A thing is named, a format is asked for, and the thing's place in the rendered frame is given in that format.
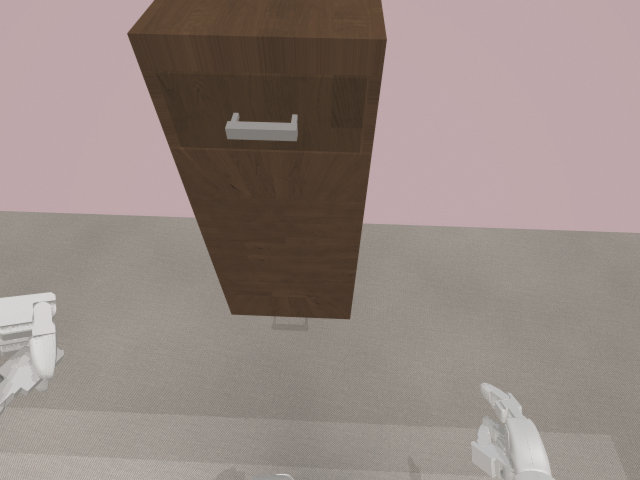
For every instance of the handle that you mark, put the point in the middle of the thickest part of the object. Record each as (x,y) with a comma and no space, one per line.
(272,131)

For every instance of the right robot hand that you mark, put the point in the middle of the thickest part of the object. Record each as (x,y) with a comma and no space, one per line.
(519,445)

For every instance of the left robot hand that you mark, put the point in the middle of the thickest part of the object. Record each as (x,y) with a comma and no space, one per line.
(28,334)

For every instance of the cabinet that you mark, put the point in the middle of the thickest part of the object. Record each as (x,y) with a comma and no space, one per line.
(282,227)

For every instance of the drawer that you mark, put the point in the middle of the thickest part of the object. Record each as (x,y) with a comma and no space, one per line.
(330,108)

